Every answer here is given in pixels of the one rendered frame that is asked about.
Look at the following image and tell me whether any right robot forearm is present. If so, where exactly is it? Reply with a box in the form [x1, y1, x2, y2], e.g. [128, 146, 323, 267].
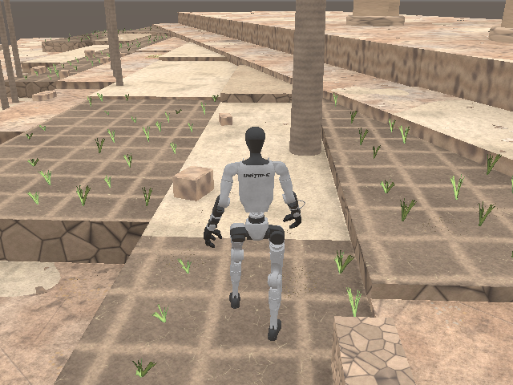
[287, 192, 301, 217]

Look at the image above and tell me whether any right robot upper arm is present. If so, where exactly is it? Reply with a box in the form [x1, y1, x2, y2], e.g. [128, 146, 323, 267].
[272, 161, 296, 204]

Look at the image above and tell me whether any right robot thigh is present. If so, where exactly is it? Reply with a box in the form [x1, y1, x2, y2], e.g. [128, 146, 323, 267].
[267, 225, 285, 289]

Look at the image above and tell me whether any right robot hand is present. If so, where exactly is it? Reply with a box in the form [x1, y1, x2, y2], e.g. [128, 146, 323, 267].
[283, 214, 301, 229]

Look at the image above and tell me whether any left robot forearm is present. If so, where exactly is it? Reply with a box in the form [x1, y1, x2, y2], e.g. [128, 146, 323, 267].
[206, 195, 224, 231]

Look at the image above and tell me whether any left robot upper arm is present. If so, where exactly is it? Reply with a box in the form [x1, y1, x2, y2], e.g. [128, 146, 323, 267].
[217, 162, 240, 208]

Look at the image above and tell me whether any left robot hand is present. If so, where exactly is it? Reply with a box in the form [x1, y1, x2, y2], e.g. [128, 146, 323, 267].
[204, 227, 222, 248]

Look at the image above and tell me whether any robot right shin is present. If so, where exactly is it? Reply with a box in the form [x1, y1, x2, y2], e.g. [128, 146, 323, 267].
[269, 274, 282, 330]

